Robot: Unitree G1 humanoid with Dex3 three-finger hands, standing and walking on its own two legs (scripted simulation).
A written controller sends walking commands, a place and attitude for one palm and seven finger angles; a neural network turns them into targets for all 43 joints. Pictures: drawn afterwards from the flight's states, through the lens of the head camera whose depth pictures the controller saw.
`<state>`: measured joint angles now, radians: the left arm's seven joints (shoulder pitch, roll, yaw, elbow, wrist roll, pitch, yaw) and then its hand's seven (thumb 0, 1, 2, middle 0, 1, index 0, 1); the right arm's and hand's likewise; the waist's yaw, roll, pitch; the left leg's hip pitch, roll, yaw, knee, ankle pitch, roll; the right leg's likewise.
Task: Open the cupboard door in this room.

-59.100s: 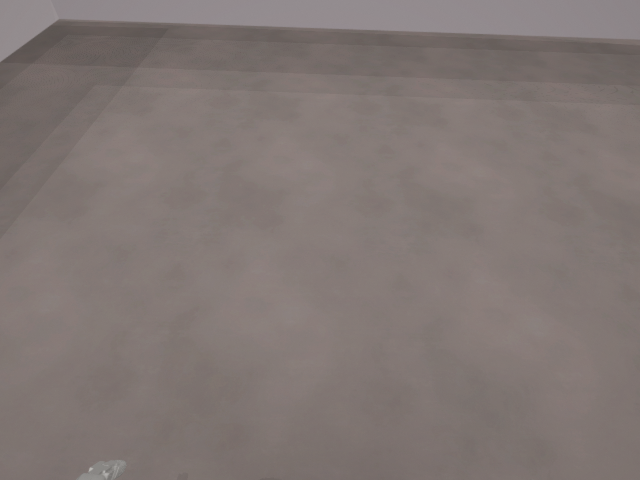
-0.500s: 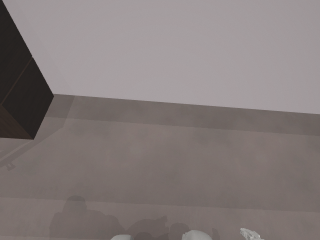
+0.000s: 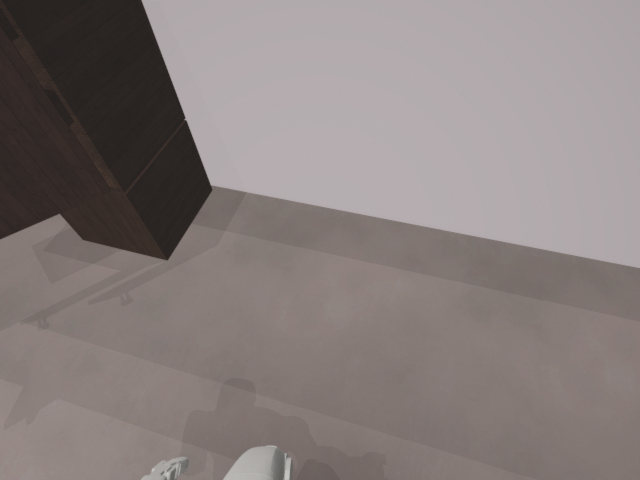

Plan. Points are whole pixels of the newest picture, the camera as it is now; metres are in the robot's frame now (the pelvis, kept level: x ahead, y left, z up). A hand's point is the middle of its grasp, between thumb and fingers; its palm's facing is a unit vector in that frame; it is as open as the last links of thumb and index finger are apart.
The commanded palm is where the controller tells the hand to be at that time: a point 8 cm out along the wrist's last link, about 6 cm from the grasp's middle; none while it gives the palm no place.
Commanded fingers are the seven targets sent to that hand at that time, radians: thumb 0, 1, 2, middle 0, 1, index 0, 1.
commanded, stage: turn to face it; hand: left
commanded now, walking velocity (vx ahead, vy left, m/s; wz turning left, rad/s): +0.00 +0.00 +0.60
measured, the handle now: out of the picture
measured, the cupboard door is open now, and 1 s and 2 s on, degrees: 51 51 51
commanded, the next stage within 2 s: take the last steps up to it in 0.90 s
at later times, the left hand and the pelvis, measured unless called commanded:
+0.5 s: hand out of the picture +0.02 +0.27 -0.17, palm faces +0.34 -0.91 -0.25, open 7.4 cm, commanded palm none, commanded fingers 0.00 0.90 0.90 -0.20 -0.30 -0.20 -0.30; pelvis +0.00 +0.03 +0.00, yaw +17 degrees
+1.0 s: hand out of the picture -0.04 +0.18 -0.16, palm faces +0.57 -0.79 -0.23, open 7.3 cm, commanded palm none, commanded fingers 0.00 0.90 0.90 -0.20 -0.30 -0.20 -0.30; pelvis +0.02 -0.01 +0.00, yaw +34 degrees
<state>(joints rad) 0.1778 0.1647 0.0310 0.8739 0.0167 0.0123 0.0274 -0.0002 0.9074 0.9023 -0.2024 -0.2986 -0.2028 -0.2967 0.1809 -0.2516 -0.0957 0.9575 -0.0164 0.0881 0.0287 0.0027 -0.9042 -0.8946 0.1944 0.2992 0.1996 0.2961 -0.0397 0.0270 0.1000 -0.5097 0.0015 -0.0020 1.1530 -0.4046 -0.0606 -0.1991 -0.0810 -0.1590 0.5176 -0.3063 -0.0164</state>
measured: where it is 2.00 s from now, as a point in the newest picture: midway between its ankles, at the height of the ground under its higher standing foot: outside the picture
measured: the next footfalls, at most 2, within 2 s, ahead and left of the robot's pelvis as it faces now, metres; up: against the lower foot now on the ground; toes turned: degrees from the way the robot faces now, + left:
left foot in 0.22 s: +0.03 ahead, +0.14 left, +0.00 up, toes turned +15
right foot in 0.68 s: +0.10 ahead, -0.09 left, +0.00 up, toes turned +21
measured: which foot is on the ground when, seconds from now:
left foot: up 0.00-0.20, down 0.22-0.68, up 0.70-1.00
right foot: down 0.00-0.22, up 0.24-0.66, down 0.68-1.00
